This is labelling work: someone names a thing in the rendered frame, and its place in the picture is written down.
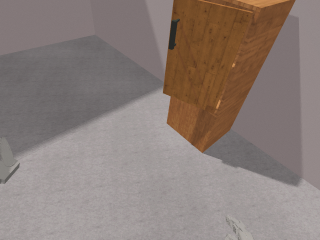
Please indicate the handle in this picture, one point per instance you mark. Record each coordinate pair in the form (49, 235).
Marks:
(173, 31)

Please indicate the right robot hand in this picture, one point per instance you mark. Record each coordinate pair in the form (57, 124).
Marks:
(238, 228)

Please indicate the left robot hand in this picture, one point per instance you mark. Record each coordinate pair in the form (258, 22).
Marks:
(8, 165)

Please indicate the cupboard door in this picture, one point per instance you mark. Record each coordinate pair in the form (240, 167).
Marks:
(208, 37)

